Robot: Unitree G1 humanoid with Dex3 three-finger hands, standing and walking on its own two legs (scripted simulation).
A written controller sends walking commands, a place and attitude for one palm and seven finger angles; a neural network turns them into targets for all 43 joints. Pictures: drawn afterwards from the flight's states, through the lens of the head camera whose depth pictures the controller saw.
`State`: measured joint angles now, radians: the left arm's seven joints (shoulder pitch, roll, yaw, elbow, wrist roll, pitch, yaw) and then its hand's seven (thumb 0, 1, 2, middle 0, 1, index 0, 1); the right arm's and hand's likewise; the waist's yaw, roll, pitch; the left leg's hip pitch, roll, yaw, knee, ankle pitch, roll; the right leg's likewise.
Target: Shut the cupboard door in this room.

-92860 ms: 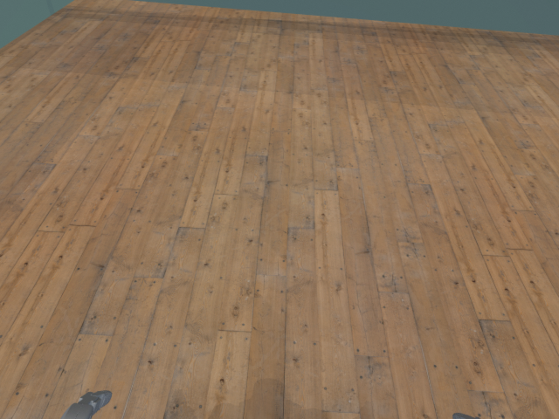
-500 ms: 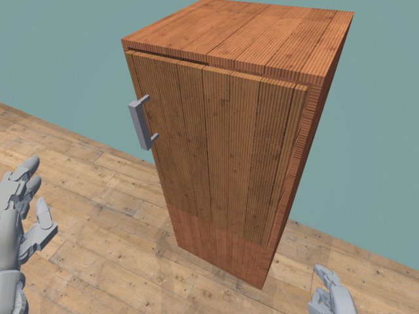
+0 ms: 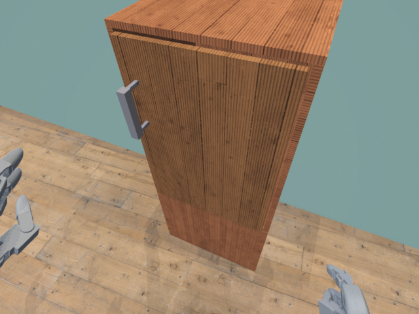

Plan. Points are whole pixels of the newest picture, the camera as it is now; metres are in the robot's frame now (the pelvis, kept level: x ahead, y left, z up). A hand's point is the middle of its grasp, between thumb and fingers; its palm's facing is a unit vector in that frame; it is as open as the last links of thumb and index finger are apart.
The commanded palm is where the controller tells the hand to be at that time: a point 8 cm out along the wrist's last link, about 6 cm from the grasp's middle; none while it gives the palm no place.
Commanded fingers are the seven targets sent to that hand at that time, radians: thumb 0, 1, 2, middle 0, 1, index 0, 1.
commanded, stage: step back with the hand held close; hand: left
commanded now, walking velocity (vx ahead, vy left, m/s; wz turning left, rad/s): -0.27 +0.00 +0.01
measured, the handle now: (136, 110) +0.55 +0.22 +0.09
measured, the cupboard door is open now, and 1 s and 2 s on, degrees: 0 0 0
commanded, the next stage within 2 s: stop stepping back and stand still in 1.02 s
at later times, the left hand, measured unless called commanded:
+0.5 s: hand out of the picture +0.11 +0.28 +0.17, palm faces +0.51 -0.73 -0.45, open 7.4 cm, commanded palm +0.04 +0.31 +0.18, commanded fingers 0.00 0.90 0.90 -0.20 -0.30 -0.20 -0.30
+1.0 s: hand out of the picture +0.01 +0.31 +0.19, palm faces +0.55 -0.74 -0.38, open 7.4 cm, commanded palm -0.04 +0.32 +0.18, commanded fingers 0.00 0.90 0.90 -0.20 -0.30 -0.20 -0.30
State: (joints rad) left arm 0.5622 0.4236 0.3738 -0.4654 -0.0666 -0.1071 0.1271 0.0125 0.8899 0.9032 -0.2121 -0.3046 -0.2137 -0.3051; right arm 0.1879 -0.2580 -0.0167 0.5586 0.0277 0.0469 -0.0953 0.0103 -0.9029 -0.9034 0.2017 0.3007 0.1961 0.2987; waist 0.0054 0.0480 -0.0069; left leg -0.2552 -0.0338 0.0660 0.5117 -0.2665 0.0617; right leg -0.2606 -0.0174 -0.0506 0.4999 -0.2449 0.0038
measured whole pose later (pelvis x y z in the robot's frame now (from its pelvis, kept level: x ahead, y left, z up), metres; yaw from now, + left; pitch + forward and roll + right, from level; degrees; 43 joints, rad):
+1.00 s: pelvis -0.17 +0.02 -0.01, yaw +2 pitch +3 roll -7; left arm 0.52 0.47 0.51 -0.59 -0.07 -0.25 0.18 0.01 0.89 0.90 -0.21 -0.30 -0.21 -0.31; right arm 0.19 -0.15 0.00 0.66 0.00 -0.11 -0.05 0.01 -0.90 -0.90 0.20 0.30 0.20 0.30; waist 0.02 0.02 -0.07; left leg -0.56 0.09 0.06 0.45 0.03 0.08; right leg -0.25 0.09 -0.02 0.92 -0.54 0.01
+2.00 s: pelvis -0.42 +0.04 +0.00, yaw +0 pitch +0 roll +1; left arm 0.54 0.43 0.46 -0.42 -0.04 -0.17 0.16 0.01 0.89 0.90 -0.21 -0.30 -0.22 -0.31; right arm 0.24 -0.23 0.00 0.71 0.00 -0.04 -0.07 0.01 -0.90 -0.90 0.21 0.30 0.20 0.30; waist 0.05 0.04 -0.08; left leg -0.60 0.04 -0.01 1.08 -0.36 -0.02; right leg -0.22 0.03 -0.09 0.56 -0.32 -0.10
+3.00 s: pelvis -0.42 +0.07 +0.01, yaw +0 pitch -2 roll +0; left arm 0.32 0.17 0.01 1.13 0.01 0.01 0.03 0.00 0.92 0.90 -0.20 -0.30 -0.20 -0.30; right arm 0.33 -0.16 0.01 1.12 -0.02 0.02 -0.02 0.00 -0.91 -0.90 0.20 0.30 0.19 0.30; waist -0.01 0.02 0.02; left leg -0.19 0.02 0.05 0.40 -0.17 0.01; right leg -0.15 0.03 -0.02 0.38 -0.20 -0.03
